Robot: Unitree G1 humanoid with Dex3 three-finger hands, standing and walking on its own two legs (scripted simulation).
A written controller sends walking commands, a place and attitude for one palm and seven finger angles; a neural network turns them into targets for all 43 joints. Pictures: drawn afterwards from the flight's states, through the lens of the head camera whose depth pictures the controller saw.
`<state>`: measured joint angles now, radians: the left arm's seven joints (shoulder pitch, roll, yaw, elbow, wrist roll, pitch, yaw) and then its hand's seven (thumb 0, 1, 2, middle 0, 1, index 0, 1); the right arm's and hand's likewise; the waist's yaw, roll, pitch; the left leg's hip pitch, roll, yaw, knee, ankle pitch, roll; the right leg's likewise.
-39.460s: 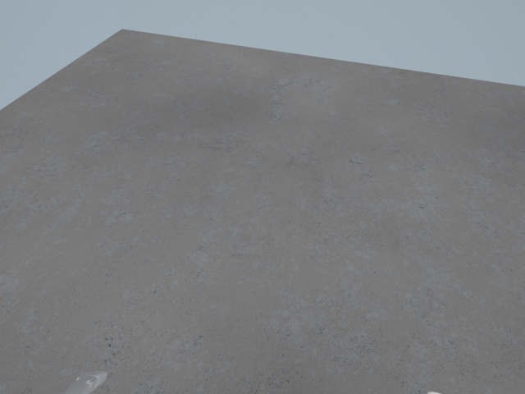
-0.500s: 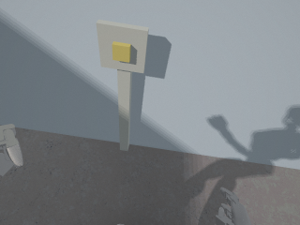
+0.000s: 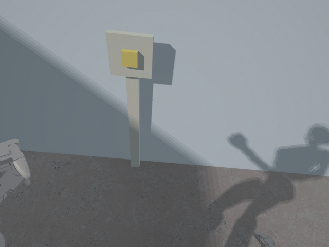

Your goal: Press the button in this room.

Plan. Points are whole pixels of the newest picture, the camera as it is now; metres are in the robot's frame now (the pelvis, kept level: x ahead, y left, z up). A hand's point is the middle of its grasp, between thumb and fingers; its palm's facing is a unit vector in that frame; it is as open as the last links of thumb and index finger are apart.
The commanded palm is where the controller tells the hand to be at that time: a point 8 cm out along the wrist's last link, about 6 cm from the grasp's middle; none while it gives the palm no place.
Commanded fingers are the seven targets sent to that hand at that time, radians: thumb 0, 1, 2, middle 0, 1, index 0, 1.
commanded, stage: stop stepping back and stand still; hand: left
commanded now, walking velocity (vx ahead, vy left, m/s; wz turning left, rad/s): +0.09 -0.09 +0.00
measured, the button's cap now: (129, 58) +0.80 +0.17 +0.09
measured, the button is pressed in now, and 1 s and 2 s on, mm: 0 0 0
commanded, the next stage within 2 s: let the arm hang, fingers relaxed in 0.36 s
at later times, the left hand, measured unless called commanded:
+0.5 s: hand (31, 201) +0.17 +0.24 +0.13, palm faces +0.35 -0.85 -0.38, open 3.0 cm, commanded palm none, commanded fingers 0.00 0.90 0.90 -1.19 -1.38 -1.19 -1.38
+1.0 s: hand out of the picture -0.08 +0.26 -0.16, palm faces +0.07 -0.96 -0.26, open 5.1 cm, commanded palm none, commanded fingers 0.00 0.90 0.90 -0.27 -0.38 -0.27 -0.38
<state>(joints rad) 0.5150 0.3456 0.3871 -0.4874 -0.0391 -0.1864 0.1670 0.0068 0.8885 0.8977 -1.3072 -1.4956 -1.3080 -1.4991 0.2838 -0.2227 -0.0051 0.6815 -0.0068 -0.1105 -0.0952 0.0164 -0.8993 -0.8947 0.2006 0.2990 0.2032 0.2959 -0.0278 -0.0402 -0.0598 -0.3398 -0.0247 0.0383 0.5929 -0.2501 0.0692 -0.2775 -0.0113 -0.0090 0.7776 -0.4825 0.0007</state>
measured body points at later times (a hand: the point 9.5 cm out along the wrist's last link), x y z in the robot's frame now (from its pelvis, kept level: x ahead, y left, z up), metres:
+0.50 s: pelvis -0.02 +0.01 +0.00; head -0.04 +0.02 +0.45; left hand +0.14 +0.29 +0.15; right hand +0.13 -0.25 -0.07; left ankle -0.01 +0.14 -0.73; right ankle +0.01 -0.11 -0.73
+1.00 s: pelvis -0.03 +0.04 +0.01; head -0.02 +0.05 +0.46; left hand -0.08 +0.31 -0.14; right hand +0.00 -0.20 -0.14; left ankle -0.01 +0.14 -0.73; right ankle +0.01 -0.11 -0.73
